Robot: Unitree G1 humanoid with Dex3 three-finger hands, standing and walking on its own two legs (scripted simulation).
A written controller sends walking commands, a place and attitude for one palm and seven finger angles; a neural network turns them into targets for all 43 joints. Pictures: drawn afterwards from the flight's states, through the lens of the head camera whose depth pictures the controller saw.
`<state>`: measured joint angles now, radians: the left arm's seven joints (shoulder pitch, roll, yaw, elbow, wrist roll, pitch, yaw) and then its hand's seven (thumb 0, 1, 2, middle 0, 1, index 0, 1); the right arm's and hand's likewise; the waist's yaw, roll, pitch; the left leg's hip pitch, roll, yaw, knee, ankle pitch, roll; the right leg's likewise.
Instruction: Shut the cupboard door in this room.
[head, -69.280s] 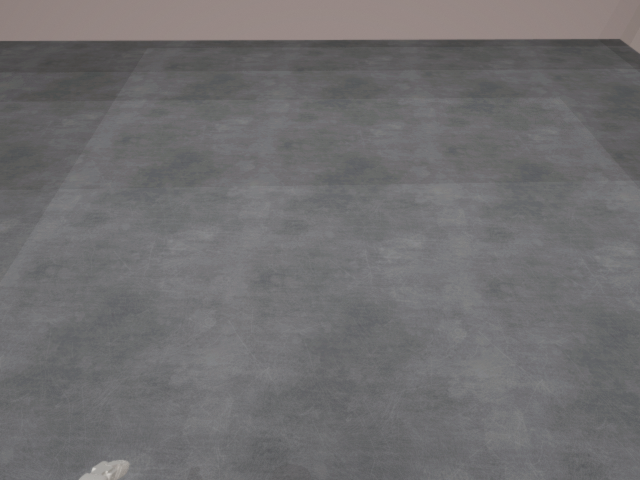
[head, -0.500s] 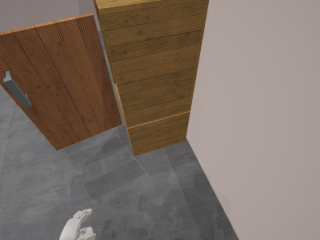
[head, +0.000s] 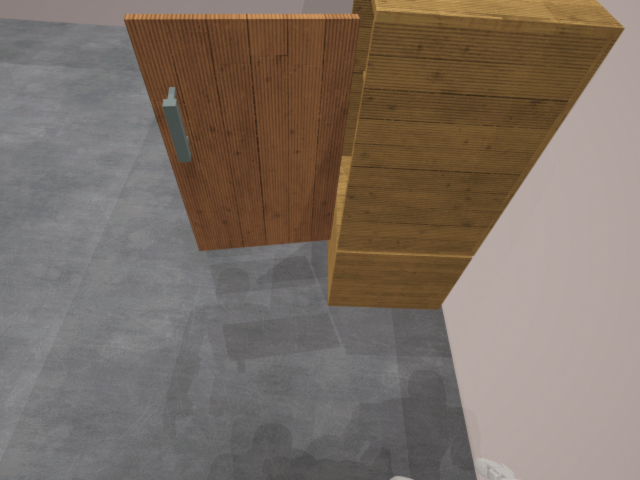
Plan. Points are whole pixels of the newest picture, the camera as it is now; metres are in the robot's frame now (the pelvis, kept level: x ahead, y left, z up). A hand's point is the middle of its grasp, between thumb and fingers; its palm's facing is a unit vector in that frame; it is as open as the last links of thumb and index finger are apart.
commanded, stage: take the last steps up to it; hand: left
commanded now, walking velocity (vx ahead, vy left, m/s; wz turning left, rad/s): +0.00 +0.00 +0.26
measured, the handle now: (178, 125) +0.65 +0.32 +0.02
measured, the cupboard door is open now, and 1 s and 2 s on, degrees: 99 99 99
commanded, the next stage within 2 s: come to a stop and stand still in 0.78 s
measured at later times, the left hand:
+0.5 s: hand out of the picture +0.04 +0.15 -0.15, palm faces +0.18 -0.96 -0.22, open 7.3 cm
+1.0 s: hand (173, 382) +0.25 +0.25 -0.16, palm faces +0.16 -0.96 -0.22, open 7.4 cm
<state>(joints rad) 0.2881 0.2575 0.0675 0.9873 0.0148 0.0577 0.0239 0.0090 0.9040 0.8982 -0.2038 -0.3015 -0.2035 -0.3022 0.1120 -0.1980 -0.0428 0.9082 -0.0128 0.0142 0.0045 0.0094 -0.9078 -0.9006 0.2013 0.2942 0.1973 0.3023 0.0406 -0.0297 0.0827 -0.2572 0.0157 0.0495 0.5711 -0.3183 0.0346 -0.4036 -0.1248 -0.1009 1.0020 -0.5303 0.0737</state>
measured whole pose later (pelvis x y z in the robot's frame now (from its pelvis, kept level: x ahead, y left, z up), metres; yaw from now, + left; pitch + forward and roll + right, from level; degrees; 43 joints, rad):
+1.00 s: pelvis +0.22 +0.05 +0.01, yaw +6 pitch +0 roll +1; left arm 0.21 0.18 0.05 1.00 0.02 -0.02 0.01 0.01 0.91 0.90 -0.20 -0.30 -0.20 -0.30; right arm 0.25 -0.16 -0.04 1.03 -0.02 -0.05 -0.02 0.00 -0.94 -0.90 0.20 0.29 0.20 0.30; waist 0.01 -0.01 0.05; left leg -0.14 0.02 0.15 0.41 -0.27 0.02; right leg -0.47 -0.09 -0.10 0.81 -0.28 0.01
